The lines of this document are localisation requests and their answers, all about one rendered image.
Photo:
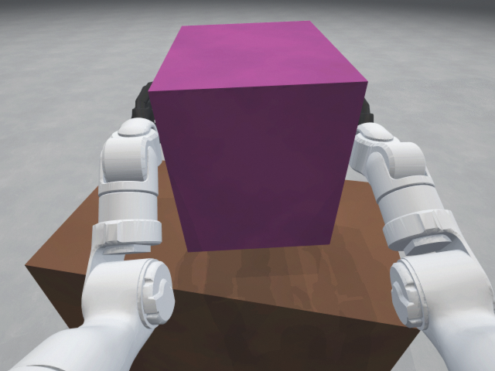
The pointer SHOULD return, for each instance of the robot left upper arm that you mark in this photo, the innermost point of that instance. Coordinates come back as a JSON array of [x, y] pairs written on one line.
[[123, 302]]

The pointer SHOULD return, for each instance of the robot right upper arm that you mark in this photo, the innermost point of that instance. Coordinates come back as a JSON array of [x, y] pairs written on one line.
[[446, 296]]

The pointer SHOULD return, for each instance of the robot right forearm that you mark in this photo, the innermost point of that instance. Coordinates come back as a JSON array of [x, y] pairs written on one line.
[[414, 217]]

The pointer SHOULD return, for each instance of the pedestal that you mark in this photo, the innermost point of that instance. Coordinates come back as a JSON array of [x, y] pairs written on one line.
[[306, 308]]

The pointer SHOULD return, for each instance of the left robot hand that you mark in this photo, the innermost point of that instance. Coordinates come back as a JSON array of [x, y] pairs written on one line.
[[143, 107]]

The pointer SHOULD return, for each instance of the carton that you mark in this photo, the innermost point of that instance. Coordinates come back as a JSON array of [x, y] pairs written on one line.
[[257, 123]]

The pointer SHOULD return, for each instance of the robot left forearm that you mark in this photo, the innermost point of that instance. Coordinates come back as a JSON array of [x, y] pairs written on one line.
[[127, 189]]

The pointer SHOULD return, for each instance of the right robot hand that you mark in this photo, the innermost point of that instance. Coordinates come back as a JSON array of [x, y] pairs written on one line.
[[365, 115]]

